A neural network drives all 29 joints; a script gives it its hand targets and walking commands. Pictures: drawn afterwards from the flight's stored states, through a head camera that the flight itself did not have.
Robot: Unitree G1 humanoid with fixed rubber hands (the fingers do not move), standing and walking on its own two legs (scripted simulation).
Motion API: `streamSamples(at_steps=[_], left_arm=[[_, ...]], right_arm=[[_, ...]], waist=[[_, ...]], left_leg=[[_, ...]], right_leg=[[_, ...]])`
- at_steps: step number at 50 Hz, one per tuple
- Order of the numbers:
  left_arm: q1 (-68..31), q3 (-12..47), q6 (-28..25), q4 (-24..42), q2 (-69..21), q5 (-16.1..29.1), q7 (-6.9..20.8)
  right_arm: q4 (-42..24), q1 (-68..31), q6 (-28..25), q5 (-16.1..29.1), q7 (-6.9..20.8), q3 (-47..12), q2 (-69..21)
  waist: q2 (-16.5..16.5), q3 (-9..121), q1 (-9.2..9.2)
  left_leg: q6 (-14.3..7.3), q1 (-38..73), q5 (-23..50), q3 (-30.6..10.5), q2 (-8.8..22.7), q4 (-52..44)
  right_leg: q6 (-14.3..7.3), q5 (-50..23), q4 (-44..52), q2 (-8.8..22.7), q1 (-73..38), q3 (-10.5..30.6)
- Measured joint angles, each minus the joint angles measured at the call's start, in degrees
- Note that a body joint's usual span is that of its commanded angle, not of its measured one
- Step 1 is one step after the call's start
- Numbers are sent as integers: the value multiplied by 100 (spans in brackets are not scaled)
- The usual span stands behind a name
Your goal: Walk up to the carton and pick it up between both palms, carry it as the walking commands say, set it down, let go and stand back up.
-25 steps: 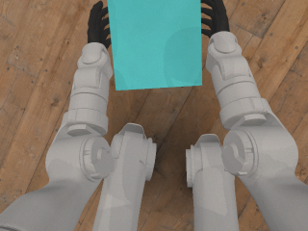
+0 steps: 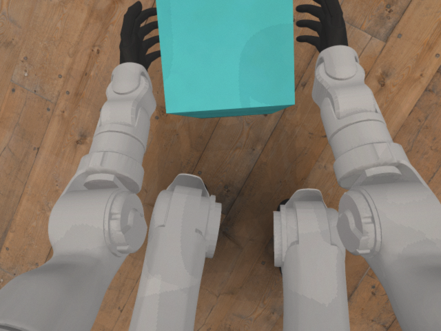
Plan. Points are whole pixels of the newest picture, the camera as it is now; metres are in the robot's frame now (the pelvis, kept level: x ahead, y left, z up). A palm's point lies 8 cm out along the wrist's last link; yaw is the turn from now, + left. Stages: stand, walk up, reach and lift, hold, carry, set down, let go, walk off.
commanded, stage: set down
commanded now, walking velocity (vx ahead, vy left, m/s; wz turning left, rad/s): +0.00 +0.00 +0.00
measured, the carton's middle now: (230, 55) +0.52 +0.05 -0.25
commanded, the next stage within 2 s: let go in 1.42 s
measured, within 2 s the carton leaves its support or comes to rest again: neither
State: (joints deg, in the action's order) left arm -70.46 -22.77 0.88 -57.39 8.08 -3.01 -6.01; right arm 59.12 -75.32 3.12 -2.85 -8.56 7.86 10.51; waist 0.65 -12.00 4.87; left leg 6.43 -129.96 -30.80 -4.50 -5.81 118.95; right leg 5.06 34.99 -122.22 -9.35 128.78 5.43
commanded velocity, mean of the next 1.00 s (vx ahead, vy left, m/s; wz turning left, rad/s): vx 0.00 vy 0.00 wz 0.00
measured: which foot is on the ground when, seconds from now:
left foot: down 0.00-1.00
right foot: down 0.00-1.00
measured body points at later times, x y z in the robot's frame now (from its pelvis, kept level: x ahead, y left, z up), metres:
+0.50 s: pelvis +0.00 +0.01 +0.05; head +0.34 +0.02 +0.34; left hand +0.50 +0.22 -0.10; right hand +0.55 -0.10 -0.10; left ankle +0.12 +0.14 -0.36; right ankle +0.10 -0.12 -0.36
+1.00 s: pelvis +0.02 +0.00 +0.17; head +0.33 +0.01 +0.49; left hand +0.49 +0.23 +0.05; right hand +0.55 -0.11 +0.05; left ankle +0.12 +0.14 -0.36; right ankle +0.09 -0.12 -0.36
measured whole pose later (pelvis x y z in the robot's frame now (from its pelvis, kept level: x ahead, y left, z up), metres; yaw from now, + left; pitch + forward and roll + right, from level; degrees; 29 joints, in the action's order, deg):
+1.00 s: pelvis +0.02 +0.00 +0.17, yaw +0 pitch +46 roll +0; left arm -54.1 -19.7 6.2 -40.3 6.2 0.1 -5.4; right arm 45.6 -60.7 7.9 -3.2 -6.7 11.7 9.5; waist 1.6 3.3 5.1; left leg 3.2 -106.6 -24.7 -4.6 -3.7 85.6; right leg 2.9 28.8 -87.8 -5.1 104.7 5.0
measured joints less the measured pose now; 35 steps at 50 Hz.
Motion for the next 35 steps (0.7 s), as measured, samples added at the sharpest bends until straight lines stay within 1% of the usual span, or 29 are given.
streamSamples(at_steps=[7,10,12,15,19,27,35], left_arm=[[160,643,-109,37,474,851,-57],[161,832,-100,126,571,1094,-79],[163,900,-72,225,572,1168,-101],[214,937,6,446,511,1163,-138],[390,893,147,749,379,1036,-178],[747,722,317,977,177,752,-168],[966,550,411,1181,20,550,-135]], right_arm=[[-104,69,-2,747,37,-519,503],[-207,53,12,927,40,-641,567],[-317,75,31,960,29,-663,564],[-521,167,86,927,10,-615,511],[-727,357,186,794,8,-446,407],[-705,612,278,471,114,3,283],[-790,756,349,271,160,207,189]], waist=[[-23,-164,-8],[-38,-132,-18],[-44,-69,-29],[-36,51,-36],[-19,275,-27],[46,808,-22],[80,1140,0]], left_leg=[[-101,-14,82,58,96,-55],[-136,-42,89,85,108,-30],[-151,-53,95,96,93,-32],[-168,-6,97,95,67,-82],[-197,169,96,72,52,-283],[-257,624,202,44,78,-1032],[-285,1111,322,29,128,-1762]], right_leg=[[-23,-74,79,85,-7,-33],[-19,-62,57,130,0,-39],[-17,-41,52,172,-10,-41],[-24,-6,103,234,-88,-57],[-42,18,327,304,-301,-88],[-95,-106,1109,384,-765,-105],[-140,-266,1852,405,-1225,-92]])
